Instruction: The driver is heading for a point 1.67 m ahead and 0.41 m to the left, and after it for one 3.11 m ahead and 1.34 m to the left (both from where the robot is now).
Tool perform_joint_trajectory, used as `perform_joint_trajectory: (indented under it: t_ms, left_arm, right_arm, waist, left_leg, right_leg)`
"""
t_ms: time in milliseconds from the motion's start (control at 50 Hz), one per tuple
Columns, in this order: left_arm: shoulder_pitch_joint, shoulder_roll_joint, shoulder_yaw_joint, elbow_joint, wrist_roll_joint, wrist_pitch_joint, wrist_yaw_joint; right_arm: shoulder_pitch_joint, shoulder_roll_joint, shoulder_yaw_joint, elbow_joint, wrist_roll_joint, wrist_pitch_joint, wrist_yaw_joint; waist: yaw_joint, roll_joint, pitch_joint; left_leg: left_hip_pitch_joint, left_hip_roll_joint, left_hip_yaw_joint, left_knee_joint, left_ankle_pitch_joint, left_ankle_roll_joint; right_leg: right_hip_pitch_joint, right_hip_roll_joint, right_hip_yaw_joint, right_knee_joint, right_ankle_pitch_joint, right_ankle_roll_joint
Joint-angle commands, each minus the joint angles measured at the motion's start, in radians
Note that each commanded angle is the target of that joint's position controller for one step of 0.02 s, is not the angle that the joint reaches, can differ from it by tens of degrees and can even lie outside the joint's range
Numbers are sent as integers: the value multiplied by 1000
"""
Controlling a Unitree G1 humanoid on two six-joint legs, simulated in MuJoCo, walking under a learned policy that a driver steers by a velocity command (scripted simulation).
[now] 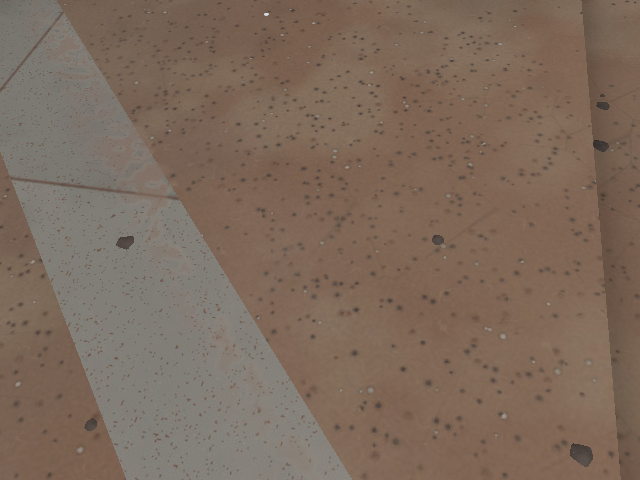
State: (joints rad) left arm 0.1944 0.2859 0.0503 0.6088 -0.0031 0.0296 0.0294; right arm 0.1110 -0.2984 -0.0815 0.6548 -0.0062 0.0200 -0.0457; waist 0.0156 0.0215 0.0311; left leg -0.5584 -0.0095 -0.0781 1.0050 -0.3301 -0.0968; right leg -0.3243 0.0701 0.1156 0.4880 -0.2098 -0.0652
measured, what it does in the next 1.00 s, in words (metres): walks ahead, turning left: left foot, then left foot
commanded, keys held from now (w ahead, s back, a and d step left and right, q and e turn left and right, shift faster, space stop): no key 0.08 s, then q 0.12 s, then w+q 0.80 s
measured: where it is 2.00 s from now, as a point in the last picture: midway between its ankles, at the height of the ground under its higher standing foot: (217, 311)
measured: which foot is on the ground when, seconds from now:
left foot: up 0.00-0.16, down 0.18-0.42, up 0.44-0.80, down 0.82-1.00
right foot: down 0.00-0.82, up 0.84-1.00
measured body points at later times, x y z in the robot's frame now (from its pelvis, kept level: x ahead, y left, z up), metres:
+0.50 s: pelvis +0.06 +0.03 -0.01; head +0.07 +0.02 +0.44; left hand +0.13 +0.31 -0.11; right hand +0.22 -0.22 -0.11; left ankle +0.02 +0.16 -0.70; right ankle +0.02 -0.08 -0.74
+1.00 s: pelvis +0.28 +0.16 +0.00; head +0.32 +0.19 +0.44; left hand +0.31 +0.47 -0.10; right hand +0.51 -0.04 -0.10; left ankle +0.30 +0.24 -0.74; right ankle +0.34 +0.00 -0.65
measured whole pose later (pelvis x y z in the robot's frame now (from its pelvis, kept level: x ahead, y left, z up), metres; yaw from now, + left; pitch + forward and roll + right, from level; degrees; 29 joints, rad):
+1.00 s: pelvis +0.28 +0.16 +0.00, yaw +23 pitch +1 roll +0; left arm 0.21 0.32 0.04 0.68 0.01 -0.11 0.01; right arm 0.26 -0.29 -0.05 0.64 0.00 -0.05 0.03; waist -0.01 -0.03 0.06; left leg -0.31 -0.12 -0.03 0.45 -0.16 0.11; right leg -0.57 -0.09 0.07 1.17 -0.29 0.03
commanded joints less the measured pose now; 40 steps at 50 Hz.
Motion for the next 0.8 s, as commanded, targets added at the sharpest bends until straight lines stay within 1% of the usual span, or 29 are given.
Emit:
perform_joint_trajectory:
  t_ms: [20, 80, 120, 140, 160, 180, 200, 220, 240, 260, 280, 320, 360, 380, 400, 420, 440, 460, 480, 500, 560, 600, 660, 700, 720, 740, 760, 780, 800]
  left_arm:
    - [-26, 154, 44, -70, 5, -7, 9]
    - [-27, 153, 39, -64, 11, -1, -2]
    - [-43, 112, 21, -57, 16, 0, -7]
    - [-54, 79, 8, -49, 15, -1, -9]
    - [-54, 48, -6, -35, 14, -3, -12]
    - [0, 38, -9, -12, 22, -14, -16]
    - [44, 50, -5, -4, 43, -27, -19]
    - [90, 42, -3, 2, 47, -37, -23]
    - [17, 84, 4, -1, 50, -39, -19]
    - [-43, 97, 14, -15, 36, -39, -16]
    - [-54, 81, 15, -18, 26, -40, -12]
    - [-51, 51, 15, -30, 6, -61, -16]
    - [-32, 31, 18, -25, -2, -96, -28]
    - [8, 27, 22, -13, -3, -111, -34]
    - [62, 48, 34, 4, 0, -121, -38]
    - [144, 90, 50, 25, 4, -128, -37]
    - [227, 156, 69, 49, 7, -131, -40]
    - [241, 164, 73, 60, 14, -133, -41]
    - [230, 126, 63, 59, 7, -137, -35]
    - [215, 99, 56, 57, 3, -137, -29]
    - [158, 82, 44, 62, 12, -126, -21]
    - [151, 96, 44, 80, 10, -123, -17]
    - [164, 143, 49, 109, 1, -115, -13]
    - [184, 176, 54, 131, -11, -112, -15]
    - [188, 190, 57, 139, -16, -110, -17]
    - [183, 206, 60, 144, -19, -107, -17]
    - [181, 222, 64, 147, -22, -103, -14]
    - [172, 234, 67, 147, -24, -97, -11]
    - [175, 223, 61, 139, -23, -97, -7]
  right_arm:
    - [-28, -51, -6, -63, 5, -16, 4]
    - [-31, -58, -4, -63, 12, -22, 15]
    - [-5, -51, 1, -50, 16, -28, 26]
    - [15, -32, 8, -39, 15, -32, 33]
    - [43, -5, 18, -24, 10, -38, 42]
    - [35, -23, 19, -25, -3, -42, 46]
    - [29, -97, 7, -44, -13, -42, 42]
    - [-8, -108, 6, -29, -14, -40, 41]
    - [-13, -77, 8, -45, -1, -36, 42]
    - [22, -84, 6, -35, 5, -32, 38]
    - [57, -107, 2, -26, 10, -31, 34]
    - [112, -125, -3, -19, 15, -34, 27]
    - [106, -121, -5, -30, 23, -30, 19]
    - [70, -111, -3, -50, 27, -27, 17]
    - [25, -81, 5, -79, 29, -27, 17]
    - [-20, -35, 17, -114, 32, -33, 17]
    - [-45, -7, 25, -151, 46, -45, 21]
    - [-51, -55, 11, -168, 51, -54, 21]
    - [-11, -69, 4, -152, 53, -62, 26]
    - [21, -56, 6, -132, 50, -64, 34]
    - [-6, -38, 12, -122, 38, -66, 63]
    - [-42, -14, 24, -134, 29, -65, 77]
    - [-121, 16, 45, -160, 32, -71, 98]
    - [-149, 2, 43, -171, 34, -72, 110]
    - [-150, -15, 38, -176, 36, -71, 113]
    - [-135, -38, 27, -178, 34, -70, 114]
    - [-97, -67, 13, -174, 30, -66, 113]
    - [7, -103, -9, -150, 30, -61, 109]
    - [173, -155, -41, -107, 33, -51, 96]
  waist:
    - [10, -164, -139]
    - [23, -179, -121]
    - [17, -179, -131]
    - [1, -170, -133]
    - [-25, -155, -130]
    - [-8, -119, -126]
    - [34, -6, -127]
    - [97, 123, -136]
    - [40, 114, -103]
    - [11, 118, -75]
    - [4, 137, -37]
    - [-3, 199, 43]
    - [12, 194, 49]
    - [41, 178, 32]
    - [72, 122, 16]
    - [105, 5, 6]
    - [118, -165, 5]
    - [105, -189, 71]
    - [76, -126, 86]
    - [62, -97, 72]
    - [55, -96, 61]
    - [62, -96, 56]
    - [87, -102, 65]
    - [88, -113, 69]
    - [78, -120, 66]
    - [55, -130, 49]
    - [20, -144, 9]
    - [-49, -144, -56]
    - [-135, -120, -144]
  left_leg:
    - [4, 14, -3, -118, -2, -3]
    - [98, 13, 12, -208, -56, 11]
    - [175, 33, 19, -303, -49, 22]
    - [244, 39, 27, -405, 7, 31]
    - [346, 37, 36, -570, 146, 46]
    - [425, 56, 0, -621, 277, 64]
    - [473, 149, -102, -594, 503, 106]
    - [391, 155, -122, -575, 342, 173]
    - [316, 123, -133, -616, 78, 197]
    - [279, 116, -160, -651, -136, 206]
    - [248, 129, -217, -692, -298, 225]
    - [232, 190, -364, -757, -432, 271]
    - [209, 177, -393, -742, -406, 279]
    - [163, 145, -367, -714, -377, 260]
    - [85, 94, -303, -636, -325, 221]
    - [-47, 8, -184, -447, -249, 166]
    - [-201, -58, -69, -195, -164, 128]
    - [-345, -10, -80, -10, -247, 127]
    - [-395, 26, -107, 104, -202, 133]
    - [-420, 47, -110, 156, -125, 136]
    - [-368, 84, -52, 131, 40, 115]
    - [-302, 89, 10, 39, 115, 87]
    - [-179, 88, 79, -173, 223, 84]
    - [-91, 68, 127, -269, 232, 104]
    - [-51, 53, 143, -300, 226, 123]
    - [-1, 27, 159, -324, 207, 147]
    - [71, -9, 183, -339, 179, 173]
    - [214, -51, 205, -372, 182, 205]
    - [462, -85, 195, -399, 214, 245]
  right_leg:
    - [169, -235, 261, -107, 208, -154]
    - [126, -236, 290, -94, 210, -165]
    - [125, -240, 281, -76, 243, -162]
    - [111, -228, 262, -64, 249, -148]
    - [81, -206, 231, -60, 222, -120]
    - [50, -174, 204, -60, 145, -72]
    - [11, -109, 137, 7, 10, -18]
    - [59, -43, 38, -26, -112, 30]
    - [88, -23, -2, 2, -149, 58]
    - [77, 0, -45, 59, -207, 62]
    - [46, 10, -81, 109, -257, 59]
    - [-26, 5, -115, 143, -252, 55]
    - [22, -14, -99, 84, -225, 34]
    - [111, -29, -87, 26, -211, 18]
    - [211, -66, -43, -19, -233, 0]
    - [328, -155, 100, -105, -354, -42]
    - [428, -330, 384, -253, -480, -129]
    - [418, -466, 542, -293, -429, -216]
    - [426, -481, 512, -280, -351, -235]
    - [457, -447, 418, -273, -276, -208]
    - [403, -347, 127, -305, 34, -123]
    - [350, -308, -6, -311, 160, -105]
    - [290, -283, -127, -317, 204, -85]
    - [283, -298, -166, -315, 246, -74]
    - [295, -311, -183, -297, 333, -68]
    - [316, -319, -208, -249, 510, -57]
    - [340, -324, -236, -166, 705, -42]
    - [332, -315, -271, -18, 851, -22]
    - [229, -289, -293, 187, 863, 5]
